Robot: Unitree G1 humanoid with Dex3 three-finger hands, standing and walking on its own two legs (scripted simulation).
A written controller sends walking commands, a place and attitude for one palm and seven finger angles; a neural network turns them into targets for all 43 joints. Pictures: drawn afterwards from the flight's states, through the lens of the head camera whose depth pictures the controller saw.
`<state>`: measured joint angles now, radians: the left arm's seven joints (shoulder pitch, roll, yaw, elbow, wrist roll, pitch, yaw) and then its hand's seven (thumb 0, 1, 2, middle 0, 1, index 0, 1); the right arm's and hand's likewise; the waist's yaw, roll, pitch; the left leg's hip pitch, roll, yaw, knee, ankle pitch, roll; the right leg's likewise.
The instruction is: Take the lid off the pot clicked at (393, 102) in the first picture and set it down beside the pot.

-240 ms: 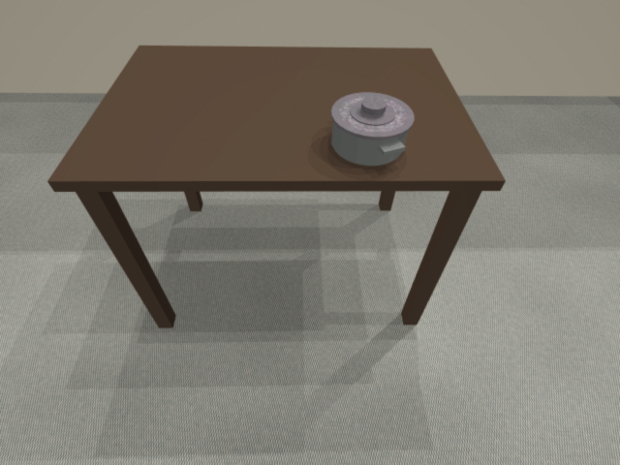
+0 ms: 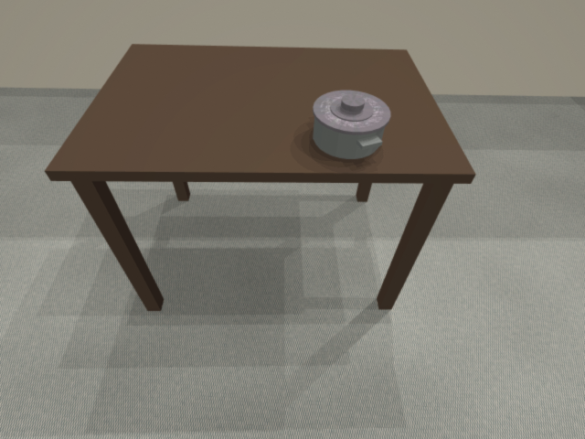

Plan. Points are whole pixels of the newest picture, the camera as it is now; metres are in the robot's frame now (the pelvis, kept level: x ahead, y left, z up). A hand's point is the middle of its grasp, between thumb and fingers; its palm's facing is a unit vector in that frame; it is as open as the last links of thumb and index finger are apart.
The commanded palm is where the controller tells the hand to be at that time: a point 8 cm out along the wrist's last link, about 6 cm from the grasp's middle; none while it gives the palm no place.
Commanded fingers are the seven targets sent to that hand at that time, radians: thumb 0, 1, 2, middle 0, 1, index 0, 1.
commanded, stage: look at it before walking up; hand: left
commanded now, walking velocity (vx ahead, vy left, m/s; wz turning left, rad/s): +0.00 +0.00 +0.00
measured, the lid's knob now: (352, 102) +0.82 -0.10 +0.04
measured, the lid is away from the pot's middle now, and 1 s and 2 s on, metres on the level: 0.00 0.00 0.00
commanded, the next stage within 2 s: take the last steps up to it in 0.42 s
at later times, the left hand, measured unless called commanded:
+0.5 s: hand out of the picture -0.01 +0.17 -0.18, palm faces +0.02 -0.98 -0.19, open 7.4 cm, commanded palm none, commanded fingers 0.00 0.90 0.90 -0.20 -0.30 -0.20 -0.30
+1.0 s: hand out of the picture +0.08 +0.12 -0.17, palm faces +0.05 -0.97 -0.23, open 7.4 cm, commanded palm none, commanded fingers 0.00 0.90 0.90 -0.20 -0.30 -0.20 -0.30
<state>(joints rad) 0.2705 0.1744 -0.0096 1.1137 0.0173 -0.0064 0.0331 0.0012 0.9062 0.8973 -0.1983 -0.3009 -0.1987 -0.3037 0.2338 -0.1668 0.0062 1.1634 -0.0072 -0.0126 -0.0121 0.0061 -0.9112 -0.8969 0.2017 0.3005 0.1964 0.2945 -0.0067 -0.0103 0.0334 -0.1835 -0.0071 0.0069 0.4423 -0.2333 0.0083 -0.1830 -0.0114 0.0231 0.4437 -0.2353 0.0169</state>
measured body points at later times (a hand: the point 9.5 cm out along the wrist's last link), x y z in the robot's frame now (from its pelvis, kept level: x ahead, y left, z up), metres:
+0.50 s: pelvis +0.00 +0.00 +0.00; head +0.01 +0.01 +0.45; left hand -0.01 +0.23 -0.16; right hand +0.00 -0.22 -0.16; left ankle +0.00 +0.11 -0.74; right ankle +0.00 -0.13 -0.74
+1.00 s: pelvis +0.08 -0.07 -0.01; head +0.10 -0.08 +0.44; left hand +0.08 +0.17 -0.16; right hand +0.02 -0.30 -0.17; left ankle +0.02 +0.07 -0.68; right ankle +0.07 -0.15 -0.74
